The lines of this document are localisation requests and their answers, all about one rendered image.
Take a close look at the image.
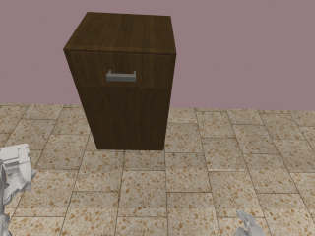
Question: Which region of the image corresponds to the robot right hand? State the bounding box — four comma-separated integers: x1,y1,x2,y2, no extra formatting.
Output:
234,209,266,236

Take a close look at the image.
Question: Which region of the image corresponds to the cabinet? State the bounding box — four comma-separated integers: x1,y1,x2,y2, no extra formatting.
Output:
63,12,177,151

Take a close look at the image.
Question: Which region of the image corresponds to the drawer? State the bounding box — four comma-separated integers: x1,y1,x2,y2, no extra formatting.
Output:
70,51,171,88

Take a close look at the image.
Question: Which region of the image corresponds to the robot left hand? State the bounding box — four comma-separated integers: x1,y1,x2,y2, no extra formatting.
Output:
0,144,36,213

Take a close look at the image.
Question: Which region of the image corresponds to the handle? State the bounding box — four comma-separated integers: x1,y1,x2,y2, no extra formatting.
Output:
106,70,137,82

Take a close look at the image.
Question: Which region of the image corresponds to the left robot forearm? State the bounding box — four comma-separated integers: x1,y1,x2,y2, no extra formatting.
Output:
0,213,12,236

